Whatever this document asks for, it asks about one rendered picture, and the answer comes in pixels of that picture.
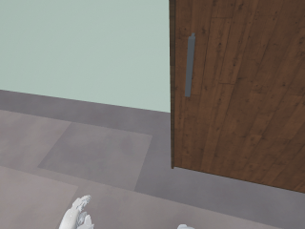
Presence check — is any wardrobe door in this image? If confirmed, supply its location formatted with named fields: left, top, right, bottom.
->
left=174, top=0, right=305, bottom=193

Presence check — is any left robot hand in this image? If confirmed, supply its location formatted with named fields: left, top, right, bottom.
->
left=59, top=195, right=94, bottom=229

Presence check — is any handle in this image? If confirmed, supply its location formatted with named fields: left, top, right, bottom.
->
left=185, top=32, right=195, bottom=97

